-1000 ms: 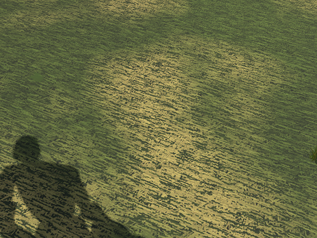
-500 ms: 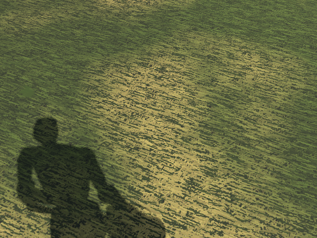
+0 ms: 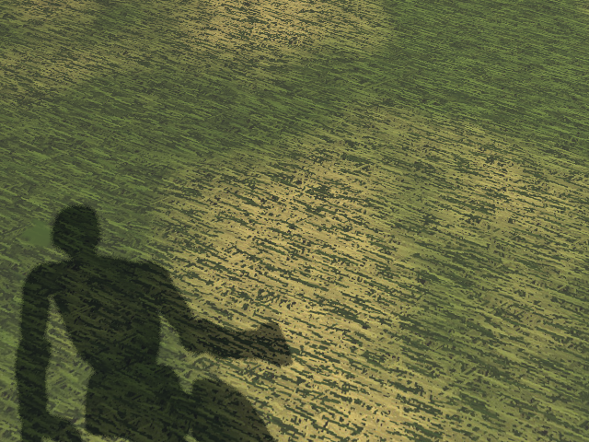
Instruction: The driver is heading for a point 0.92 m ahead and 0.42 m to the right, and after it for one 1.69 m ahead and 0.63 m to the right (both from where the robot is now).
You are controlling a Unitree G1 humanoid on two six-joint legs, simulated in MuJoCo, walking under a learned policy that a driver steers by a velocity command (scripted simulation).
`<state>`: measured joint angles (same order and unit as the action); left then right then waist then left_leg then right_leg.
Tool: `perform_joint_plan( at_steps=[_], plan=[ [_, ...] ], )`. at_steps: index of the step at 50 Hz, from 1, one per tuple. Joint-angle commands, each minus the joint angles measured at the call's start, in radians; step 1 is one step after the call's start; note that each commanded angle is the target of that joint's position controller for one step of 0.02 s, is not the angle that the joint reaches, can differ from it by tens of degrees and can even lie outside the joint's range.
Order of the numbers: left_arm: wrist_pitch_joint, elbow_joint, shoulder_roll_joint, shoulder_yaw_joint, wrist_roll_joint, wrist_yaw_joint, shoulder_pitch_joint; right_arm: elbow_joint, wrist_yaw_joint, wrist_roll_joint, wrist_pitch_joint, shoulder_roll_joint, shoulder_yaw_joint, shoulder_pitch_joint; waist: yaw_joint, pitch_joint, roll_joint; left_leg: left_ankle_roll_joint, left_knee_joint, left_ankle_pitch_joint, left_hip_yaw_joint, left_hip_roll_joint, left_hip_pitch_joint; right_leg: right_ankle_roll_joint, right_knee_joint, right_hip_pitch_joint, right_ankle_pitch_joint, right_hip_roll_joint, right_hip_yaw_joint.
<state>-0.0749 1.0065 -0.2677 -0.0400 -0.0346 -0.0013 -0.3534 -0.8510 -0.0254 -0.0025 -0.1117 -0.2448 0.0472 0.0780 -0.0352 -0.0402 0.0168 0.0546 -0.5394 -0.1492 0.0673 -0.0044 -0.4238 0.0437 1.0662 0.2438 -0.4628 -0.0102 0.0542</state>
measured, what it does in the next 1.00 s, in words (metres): walks ahead, turning right: right foot, then left foot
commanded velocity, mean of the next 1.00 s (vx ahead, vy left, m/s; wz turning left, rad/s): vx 0.47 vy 0.00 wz -0.51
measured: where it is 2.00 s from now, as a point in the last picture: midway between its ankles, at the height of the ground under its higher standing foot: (389, 372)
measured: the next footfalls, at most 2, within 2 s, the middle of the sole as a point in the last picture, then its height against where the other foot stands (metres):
right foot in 0.48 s outside the picture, level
left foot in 0.94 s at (352, 326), level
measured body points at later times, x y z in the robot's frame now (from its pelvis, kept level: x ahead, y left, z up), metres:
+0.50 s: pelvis +0.27 -0.05 -0.02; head +0.30 -0.07 +0.43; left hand +0.52 +0.14 -0.11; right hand +0.21 -0.33 -0.15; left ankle +0.10 +0.10 -0.70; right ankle +0.36 -0.15 -0.73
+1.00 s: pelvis +0.54 -0.12 -0.01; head +0.58 -0.14 +0.44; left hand +0.74 +0.11 -0.12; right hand +0.62 -0.45 -0.08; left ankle +0.71 -0.08 -0.73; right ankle +0.36 -0.15 -0.69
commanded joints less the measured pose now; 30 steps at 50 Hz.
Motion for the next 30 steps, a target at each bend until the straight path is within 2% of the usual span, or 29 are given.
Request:
perform_joint_plan(
  at_steps=[1, 2, 3, 4, 6, 9, 13, 16, 18, 20, 21, 22, 23, 24, 25, 26, 27, 28, 29, 30],
  plan=[
    [-0.028, -0.082, -0.123, -0.033, -0.008, 0.013, 0.063, -0.002, 0.006, 0.007, -0.010, -0.105, 0.028, 0.142, 0.086, 0.102, -0.082, 0.142, 0.306, 0.032, -0.356, -0.301, 0.429, 0.012, 0.151, 0.427, 0.123, 0.114, 0.057],
    [-0.013, -0.076, -0.104, -0.038, -0.004, 0.013, 0.039, -0.005, 0.005, 0.016, -0.014, -0.086, 0.022, 0.119, 0.053, 0.083, -0.105, 0.123, 0.339, 0.060, -0.281, -0.272, 0.357, 0.010, 0.118, 0.364, 0.169, 0.140, 0.065],
    [0.002, -0.070, -0.076, -0.037, -0.004, 0.011, 0.021, -0.012, 0.004, 0.020, -0.016, -0.079, 0.022, 0.114, 0.039, 0.071, -0.112, 0.120, 0.366, 0.077, -0.236, -0.257, 0.315, 0.007, 0.100, 0.329, 0.190, 0.146, 0.061],
    [0.014, -0.070, -0.054, -0.037, -0.005, 0.010, 0.013, -0.021, 0.005, 0.020, -0.019, -0.083, 0.024, 0.120, 0.030, 0.057, -0.105, 0.125, 0.384, 0.113, -0.192, -0.251, 0.290, 0.004, 0.088, 0.325, 0.202, 0.149, 0.056],
    [0.031, -0.092, -0.044, -0.040, -0.002, 0.010, 0.047, -0.034, 0.013, 0.022, -0.023, -0.108, 0.033, 0.130, 0.021, 0.024, -0.088, 0.132, 0.411, 0.168, -0.122, -0.253, 0.272, -0.005, 0.048, 0.378, 0.263, 0.154, 0.062],
    [0.032, -0.129, -0.045, -0.044, 0.008, 0.004, 0.122, -0.045, 0.031, 0.024, -0.017, -0.126, 0.040, 0.150, 0.032, -0.004, -0.072, 0.126, 0.430, 0.199, -0.039, -0.246, 0.303, -0.020, -0.091, 0.453, 0.402, 0.148, 0.070],
    [0.023, -0.180, -0.023, -0.033, 0.016, -0.021, 0.254, -0.051, 0.048, 0.015, -0.005, -0.151, 0.045, 0.183, 0.072, -0.037, -0.053, 0.103, 0.442, 0.220, 0.065, -0.236, 0.341, -0.017, -0.297, 0.440, 0.536, 0.135, -0.014],
    [0.023, -0.232, -0.013, -0.024, 0.016, -0.039, 0.348, -0.072, 0.053, 0.005, 0.014, -0.162, 0.051, 0.247, 0.106, -0.064, -0.040, 0.100, 0.404, 0.278, 0.102, -0.267, 0.457, 0.002, -0.380, 0.488, 0.508, 0.124, -0.056],
    [0.024, -0.265, -0.015, -0.024, 0.013, -0.053, 0.385, -0.077, 0.053, -0.003, 0.030, -0.172, 0.056, 0.265, 0.107, -0.069, -0.047, 0.093, 0.355, 0.363, 0.122, -0.290, 0.529, 0.020, -0.410, 0.502, 0.439, 0.108, -0.088],
    [0.026, -0.286, -0.037, -0.034, 0.009, -0.065, 0.371, -0.065, 0.056, -0.008, 0.044, -0.196, 0.064, 0.240, 0.072, -0.037, -0.077, 0.074, 0.263, 0.627, 0.153, -0.296, 0.558, 0.052, -0.426, 0.418, 0.351, 0.062, -0.140],
    [0.029, -0.287, -0.058, -0.045, 0.008, -0.066, 0.333, -0.057, 0.061, -0.011, 0.051, -0.212, 0.069, 0.228, 0.042, 0.001, -0.102, 0.063, 0.184, 0.798, 0.164, -0.296, 0.564, 0.071, -0.418, 0.341, 0.301, 0.025, -0.170],
    [0.031, -0.274, -0.090, -0.063, 0.004, -0.066, 0.246, -0.049, 0.064, -0.012, 0.060, -0.225, 0.072, 0.213, -0.011, 0.054, -0.118, 0.051, 0.051, 0.918, 0.173, -0.288, 0.550, 0.096, -0.418, 0.224, 0.260, -0.015, -0.191],
    [0.032, -0.240, -0.141, -0.093, 0.002, -0.058, 0.099, -0.039, 0.065, -0.018, 0.065, -0.229, 0.071, 0.188, -0.095, 0.131, -0.105, 0.021, -0.148, 0.895, 0.191, -0.255, 0.474, 0.132, -0.491, 0.008, 0.314, -0.055, -0.190],
    [0.041, -0.203, -0.228, -0.130, 0.005, -0.035, -0.059, -0.019, 0.066, -0.005, 0.057, -0.211, 0.062, 0.192, -0.157, 0.219, -0.008, -0.027, -0.450, 0.590, 0.191, -0.208, 0.236, 0.188, -0.539, -0.292, 0.308, 0.036, -0.002],
    [0.036, -0.207, -0.319, -0.139, 0.002, -0.026, -0.035, 0.030, 0.047, 0.024, 0.026, -0.047, 0.016, 0.278, -0.024, 0.285, 0.232, -0.087, -0.789, -0.392, 0.088, 0.011, -0.212, 0.367, -0.623, -0.596, 0.194, 0.285, 0.561],
    [0.023, -0.231, -0.255, -0.116, 0.018, -0.029, -0.073, 0.057, 0.030, -0.019, -0.023, -0.111, 0.021, 0.182, -0.085, 0.390, 0.131, -0.067, -0.899, -0.457, -0.146, 0.037, -0.339, 0.403, -0.766, -0.662, 0.122, 0.347, 0.784],
    [0.010, -0.226, -0.196, -0.101, 0.024, -0.030, -0.037, 0.086, 0.022, -0.053, -0.047, -0.147, 0.031, 0.090, -0.092, 0.255, 0.088, -0.038, -0.872, -0.360, -0.160, -0.017, -0.426, 0.349, -0.785, -0.584, 0.200, 0.321, 0.633],
    [0.001, -0.238, -0.156, -0.089, 0.015, -0.030, 0.034, 0.081, 0.026, -0.042, -0.057, -0.147, 0.030, 0.084, -0.045, 0.170, 0.011, -0.025, -0.778, -0.267, -0.158, -0.066, -0.388, 0.307, -0.780, -0.434, 0.294, 0.273, 0.495],
    [-0.001, -0.257, -0.123, -0.080, 0.016, -0.030, 0.110, 0.068, 0.034, -0.013, -0.054, -0.155, 0.039, 0.088, 0.000, 0.119, -0.023, -0.033, -0.690, -0.220, -0.153, -0.096, -0.311, 0.279, -0.789, -0.287, 0.395, 0.233, 0.399],
    [-0.003, -0.275, -0.099, -0.070, 0.024, -0.026, 0.148, 0.065, 0.035, -0.002, -0.040, -0.166, 0.048, 0.110, 0.034, 0.105, -0.016, -0.042, -0.641, -0.188, -0.159, -0.117, -0.236, 0.269, -0.811, -0.195, 0.469, 0.206, 0.345]
  ],
)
